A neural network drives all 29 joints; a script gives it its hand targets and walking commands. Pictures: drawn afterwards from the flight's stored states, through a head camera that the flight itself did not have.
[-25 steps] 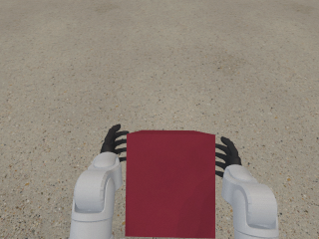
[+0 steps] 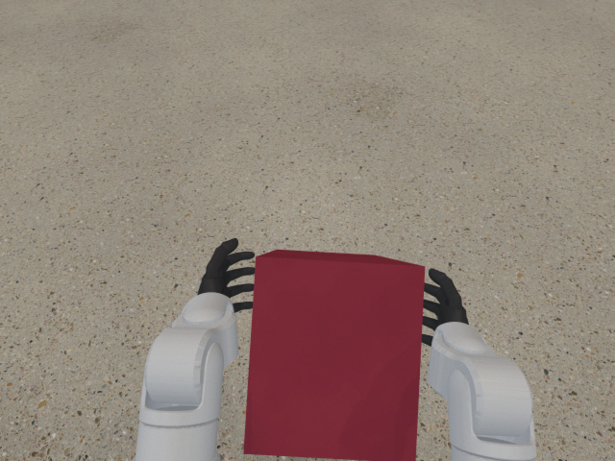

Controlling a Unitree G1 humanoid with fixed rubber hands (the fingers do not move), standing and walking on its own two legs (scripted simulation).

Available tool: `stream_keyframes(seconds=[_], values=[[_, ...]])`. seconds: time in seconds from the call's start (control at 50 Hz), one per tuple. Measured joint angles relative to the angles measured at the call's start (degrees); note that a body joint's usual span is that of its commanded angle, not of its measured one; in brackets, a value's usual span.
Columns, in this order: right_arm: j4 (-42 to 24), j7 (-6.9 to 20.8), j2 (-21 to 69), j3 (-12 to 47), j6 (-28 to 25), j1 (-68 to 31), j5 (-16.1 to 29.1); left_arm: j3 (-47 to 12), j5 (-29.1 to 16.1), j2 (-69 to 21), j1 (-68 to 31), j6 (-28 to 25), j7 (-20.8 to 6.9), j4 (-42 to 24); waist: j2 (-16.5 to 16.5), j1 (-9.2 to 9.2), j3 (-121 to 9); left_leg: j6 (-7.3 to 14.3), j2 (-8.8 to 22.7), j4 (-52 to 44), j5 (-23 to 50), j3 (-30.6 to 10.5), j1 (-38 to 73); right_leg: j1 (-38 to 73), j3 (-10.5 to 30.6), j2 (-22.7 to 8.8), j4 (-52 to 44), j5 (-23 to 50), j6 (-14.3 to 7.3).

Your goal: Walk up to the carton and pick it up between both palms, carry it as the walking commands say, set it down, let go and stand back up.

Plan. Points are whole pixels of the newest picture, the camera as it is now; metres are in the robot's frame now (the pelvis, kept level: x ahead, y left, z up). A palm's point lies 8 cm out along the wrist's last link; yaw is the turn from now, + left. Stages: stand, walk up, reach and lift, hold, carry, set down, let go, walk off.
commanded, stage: carry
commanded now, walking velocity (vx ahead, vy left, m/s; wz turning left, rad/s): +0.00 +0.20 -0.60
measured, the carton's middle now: (327, 327) +0.33 +0.00 -0.04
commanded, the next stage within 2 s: none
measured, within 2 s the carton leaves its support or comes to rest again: neither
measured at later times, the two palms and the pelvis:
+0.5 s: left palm (130, 331) +0.26 +0.22 +0.09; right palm (368, 395) +0.20 -0.04 +0.08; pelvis -0.04 +0.14 +0.00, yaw -15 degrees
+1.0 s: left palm (127, 331) +0.26 +0.22 +0.09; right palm out of the picture +0.10 +0.01 +0.09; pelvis -0.06 +0.28 -0.01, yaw -33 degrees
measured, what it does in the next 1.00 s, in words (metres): steps to the left, turning right: left foot, then right foot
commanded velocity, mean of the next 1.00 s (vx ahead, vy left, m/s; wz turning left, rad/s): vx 0.00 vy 0.20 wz -0.60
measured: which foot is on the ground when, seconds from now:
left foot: up 0.00-0.26, down 0.28-0.60, up 0.62-0.92, down 0.94-1.00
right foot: down 0.00-0.28, up 0.30-0.58, down 0.60-0.94, up 0.96-1.00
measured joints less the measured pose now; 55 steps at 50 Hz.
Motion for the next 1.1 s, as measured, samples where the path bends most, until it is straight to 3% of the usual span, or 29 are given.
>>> stream_keyframes(seconds=[0.06,0.14,0.26,0.3,0.36,0.44,0.52,0.58,0.62,0.68,0.76,0.84,0.9,0.94,0.98,1.02,1.1], values=[[0.2,-0.7,-0.1,1.0,2.1,0.5,0.5,0.8,0.5,0.1,0.7,0.1,-0.6,2.4,-1.3,-1.99,0.3,-2.7,-1.0,11.5,-1.5,-7.2,-3.1,0.9,3.2,-0.7,-1.6,0.9,1.1],[-1.1,-0.6,0.0,1.5,2.6,0.0,1.2,1.5,0.8,0.2,1.0,0.0,-0.4,1.7,-2.7,-4.78,1.4,-5.0,0.4,14.0,-0.9,-12.1,-4.0,0.9,5.7,-1.7,-2.0,2.2,2.8],[-1.7,0.1,0.4,0.5,1.7,-3.1,1.9,1.5,2.3,-0.1,-0.1,0.2,1.0,-1.5,-2.8,-5.39,1.6,-6.0,0.2,0.9,3.3,-11.8,2.3,-2.6,9.9,-3.0,1.2,2.2,6.5],[-1.7,0.5,0.6,1.0,1.9,-3.6,1.8,2.1,2.5,0.1,0.1,0.3,1.1,-2.1,-3.1,-5.43,0.7,-4.6,-0.4,-5.6,6.6,-10.2,5.2,-4.8,10.9,-3.4,4.5,0.7,6.9],[1.7,1.3,0.7,2.4,1.7,-4.4,1.6,4.7,1.8,0.2,1.0,1.1,0.9,-2.1,-5.2,-1.99,1.0,-0.7,0.1,-4.7,6.2,-6.6,5.2,-9.9,8.9,-2.5,17.4,-11.7,4.8],[4.7,1.7,0.5,3.2,1.8,-3.3,0.8,4.4,0.9,0.5,2.6,2.7,1.4,-1.5,-3.7,0.94,0.9,0.8,2.3,-8.0,8.1,-4.5,6.4,-11.6,1.4,-0.2,25.7,-14.3,3.8],[3.5,1.3,0.2,0.8,0.1,-1.7,-0.6,2.2,-1.5,0.3,1.2,3.5,0.9,-2.4,-2.6,2.85,1.7,2.0,2.1,-9.5,9.7,-2.0,6.4,-8.5,-1.8,0.0,20.9,-10.1,2.9],[1.3,1.3,0.2,0.1,-0.6,-1.1,-0.2,2.0,-1.8,0.0,0.1,2.0,0.3,-2.4,-2.0,2.81,1.2,2.8,1.8,-8.5,9.4,1.1,5.5,-3.0,-3.2,-0.2,9.6,-6.2,1.5],[0.2,0.8,0.1,0.0,-0.4,-1.4,-0.3,1.8,-1.1,-0.2,-0.7,0.7,-0.2,-1.4,-1.5,2.37,0.6,2.6,2.0,-5.5,7.3,2.9,3.8,0.0,-2.4,-0.2,1.1,-0.4,0.3],[0.8,0.2,0.2,-0.2,0.3,-1.5,-0.6,1.5,0.1,-0.1,-0.5,-0.6,-1.0,1.3,-0.8,0.40,0.9,-1.1,0.0,7.7,-3.1,-4.8,-1.3,-1.7,0.4,0.1,1.9,1.2,-0.3],[2.5,-0.1,0.0,-0.2,1.1,-0.6,-1.0,1.1,0.0,0.0,0.1,0.3,-1.3,3.6,-1.9,-2.91,1.8,-3.5,-0.8,17.4,-1.2,-11.6,-4.4,-1.2,4.0,-0.7,-1.2,4.0,1.2],[-0.4,-0.1,0.0,-0.7,1.1,-0.2,1.1,0.5,0.5,-0.2,-0.6,0.9,-0.4,1.1,-2.6,-5.59,3.8,-5.8,0.7,14.0,-0.7,-13.0,-3.0,-2.5,6.7,-1.6,-1.5,5.9,3.1],[-3.9,0.5,0.2,-0.3,1.0,-1.8,3.0,1.2,2.2,-0.4,-1.4,-0.5,0.7,-1.9,-3.1,-6.52,4.8,-6.4,0.4,4.3,0.4,-12.4,1.5,-5.3,9.4,-2.1,0.3,6.5,4.9],[-4.2,0.4,0.5,0.2,0.8,-3.3,3.0,2.1,2.8,-0.4,-1.5,-1.4,0.4,-3.0,-2.7,-7.19,4.2,-6.0,-0.1,-5.2,5.4,-11.5,5.7,-7.4,10.4,-2.1,2.3,6.2,6.3],[-2.8,0.8,0.5,1.1,0.0,-3.5,2.4,3.1,2.3,-0.2,-0.8,-1.8,0.3,-3.2,-4.9,-5.89,3.9,-3.2,-1.2,-5.2,7.8,-9.5,5.4,-9.8,11.1,-2.9,7.2,0.5,5.1],[-0.2,1.5,0.5,2.4,0.7,-3.5,2.1,4.2,2.1,0.2,1.0,-0.8,0.2,-3.1,-5.2,-3.03,3.0,-1.4,0.4,-5.6,7.1,-7.1,6.0,-12.5,8.1,-1.7,16.9,-9.3,3.9],[3.7,2.0,0.3,3.7,1.9,-1.9,1.1,4.0,1.2,0.7,3.4,2.1,0.8,-2.1,-3.8,0.56,1.0,-0.3,2.5,-8.6,8.4,-4.6,7.3,-11.8,1.1,-0.8,23.6,-11.9,3.0]])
